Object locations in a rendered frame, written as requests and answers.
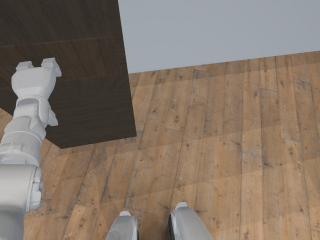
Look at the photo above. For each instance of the robot left forearm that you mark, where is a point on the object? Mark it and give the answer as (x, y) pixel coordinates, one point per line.
(22, 140)

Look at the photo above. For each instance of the cabinet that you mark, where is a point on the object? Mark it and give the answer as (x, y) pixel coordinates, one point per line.
(88, 110)

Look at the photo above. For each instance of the robot right thigh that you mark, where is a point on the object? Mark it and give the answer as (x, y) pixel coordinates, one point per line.
(188, 225)

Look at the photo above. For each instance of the robot left thigh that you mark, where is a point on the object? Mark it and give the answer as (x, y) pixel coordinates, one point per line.
(123, 228)

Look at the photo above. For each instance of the drawer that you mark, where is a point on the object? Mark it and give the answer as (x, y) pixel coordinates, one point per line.
(77, 58)

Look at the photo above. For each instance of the robot thigh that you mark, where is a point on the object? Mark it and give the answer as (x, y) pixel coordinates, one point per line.
(123, 228)
(188, 225)

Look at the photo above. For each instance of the robot left upper arm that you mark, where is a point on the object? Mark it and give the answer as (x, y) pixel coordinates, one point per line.
(21, 187)

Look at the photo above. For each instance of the robot left hand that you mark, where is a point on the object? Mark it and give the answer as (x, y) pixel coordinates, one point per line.
(40, 81)

